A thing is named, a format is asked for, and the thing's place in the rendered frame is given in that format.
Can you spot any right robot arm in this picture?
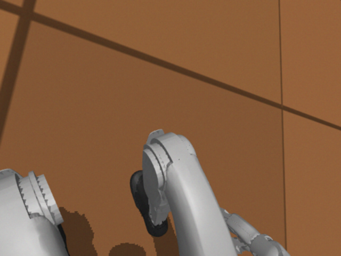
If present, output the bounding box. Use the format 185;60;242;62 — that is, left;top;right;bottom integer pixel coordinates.
250;234;291;256

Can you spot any right robot foot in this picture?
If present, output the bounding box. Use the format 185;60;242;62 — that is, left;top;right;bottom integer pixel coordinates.
130;170;168;237

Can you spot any right robot hand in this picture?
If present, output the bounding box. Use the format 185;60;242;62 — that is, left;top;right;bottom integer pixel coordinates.
220;207;261;254

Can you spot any left robot foot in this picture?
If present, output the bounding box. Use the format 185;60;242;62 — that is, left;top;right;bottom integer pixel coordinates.
58;224;70;256

